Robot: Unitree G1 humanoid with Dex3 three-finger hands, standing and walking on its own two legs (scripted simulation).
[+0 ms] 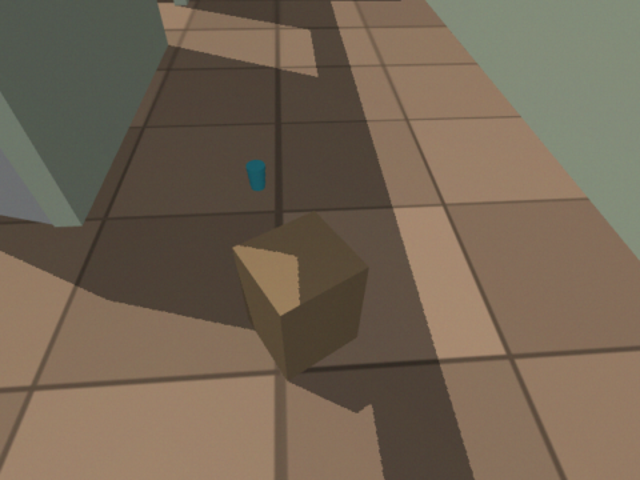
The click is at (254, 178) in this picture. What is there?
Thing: tapered cup
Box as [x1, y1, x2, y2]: [246, 160, 264, 190]
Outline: 252,160 246,164 246,170 248,172 251,187 254,190 260,190 264,187 264,163 260,160
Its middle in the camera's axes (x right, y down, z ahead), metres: -0.30 -0.31 +1.91
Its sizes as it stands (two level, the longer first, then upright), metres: 0.091 0.091 0.129
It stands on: the floor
